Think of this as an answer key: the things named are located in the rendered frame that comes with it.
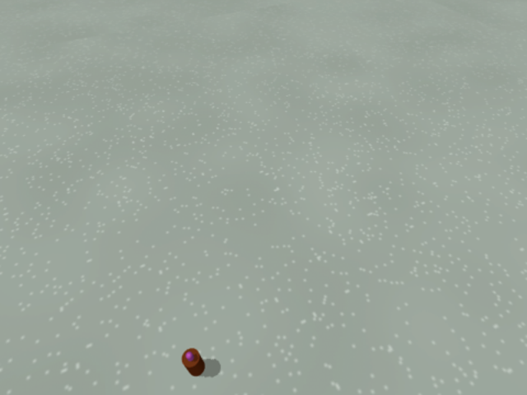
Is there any bottle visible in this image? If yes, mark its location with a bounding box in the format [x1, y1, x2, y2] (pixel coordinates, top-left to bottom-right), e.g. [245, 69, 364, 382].
[182, 348, 205, 376]

